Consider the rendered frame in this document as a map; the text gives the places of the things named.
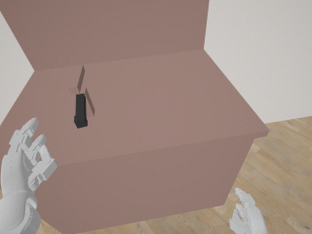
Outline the left robot forearm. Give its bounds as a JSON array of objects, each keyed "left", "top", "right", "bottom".
[{"left": 0, "top": 191, "right": 41, "bottom": 234}]

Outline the robot left hand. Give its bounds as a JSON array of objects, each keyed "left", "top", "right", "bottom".
[{"left": 0, "top": 118, "right": 58, "bottom": 198}]

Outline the tap lever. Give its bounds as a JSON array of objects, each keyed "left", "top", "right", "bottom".
[{"left": 74, "top": 94, "right": 88, "bottom": 129}]

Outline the counter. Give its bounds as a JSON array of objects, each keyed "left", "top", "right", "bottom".
[{"left": 0, "top": 0, "right": 269, "bottom": 234}]

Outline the robot right hand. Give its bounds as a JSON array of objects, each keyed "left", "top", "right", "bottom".
[{"left": 229, "top": 187, "right": 268, "bottom": 234}]

